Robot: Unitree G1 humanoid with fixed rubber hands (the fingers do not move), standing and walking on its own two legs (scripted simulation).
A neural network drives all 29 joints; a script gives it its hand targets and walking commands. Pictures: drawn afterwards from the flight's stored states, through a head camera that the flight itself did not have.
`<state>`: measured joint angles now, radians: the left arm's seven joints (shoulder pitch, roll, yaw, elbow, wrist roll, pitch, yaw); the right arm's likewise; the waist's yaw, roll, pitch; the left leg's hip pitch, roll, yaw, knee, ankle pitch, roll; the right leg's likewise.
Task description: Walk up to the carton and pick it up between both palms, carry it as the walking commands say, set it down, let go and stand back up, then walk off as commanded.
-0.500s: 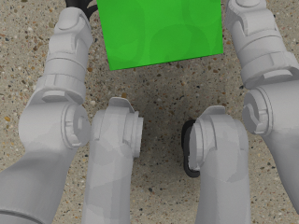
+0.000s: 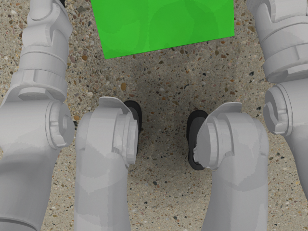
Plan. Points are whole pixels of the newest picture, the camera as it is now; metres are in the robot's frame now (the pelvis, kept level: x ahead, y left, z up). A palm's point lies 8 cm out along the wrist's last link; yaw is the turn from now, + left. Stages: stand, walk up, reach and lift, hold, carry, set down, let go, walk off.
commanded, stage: set down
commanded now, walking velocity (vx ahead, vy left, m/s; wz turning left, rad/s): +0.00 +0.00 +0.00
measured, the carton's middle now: (159, 0) +0.52 +0.03 -0.24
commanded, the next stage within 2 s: let go in 1.52 s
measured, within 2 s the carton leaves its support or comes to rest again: neither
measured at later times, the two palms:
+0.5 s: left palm out of the picture +0.51 +0.25 -0.10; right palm out of the picture +0.58 -0.14 -0.08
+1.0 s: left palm out of the picture +0.51 +0.25 +0.05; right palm out of the picture +0.58 -0.15 +0.06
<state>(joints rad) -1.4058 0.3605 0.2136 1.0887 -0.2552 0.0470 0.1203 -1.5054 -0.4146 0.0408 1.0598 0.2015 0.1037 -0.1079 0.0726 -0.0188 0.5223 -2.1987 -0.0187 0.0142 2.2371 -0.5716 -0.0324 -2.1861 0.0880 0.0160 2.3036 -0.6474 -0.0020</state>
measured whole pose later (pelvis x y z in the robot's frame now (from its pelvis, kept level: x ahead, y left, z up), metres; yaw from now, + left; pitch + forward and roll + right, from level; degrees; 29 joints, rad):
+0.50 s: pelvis +0.00 +0.00 +0.05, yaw +0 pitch +29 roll +1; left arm -1.29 0.35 0.22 0.69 -0.24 0.24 0.16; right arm -1.44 -0.46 -0.06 0.81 0.18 0.26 -0.10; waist 0.09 -0.03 0.52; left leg -2.05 -0.04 0.00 2.10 -0.56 -0.02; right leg -2.01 0.05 0.00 2.15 -0.65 -0.01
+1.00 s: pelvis -0.01 +0.00 +0.18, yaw +0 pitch +30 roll +1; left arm -1.29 0.37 0.26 0.56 -0.22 0.39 0.14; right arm -1.45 -0.49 -0.10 0.71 0.17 0.38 -0.05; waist 0.09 -0.04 0.52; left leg -1.71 -0.04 -0.01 1.64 -0.45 -0.02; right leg -1.69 0.06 0.03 1.70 -0.52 0.00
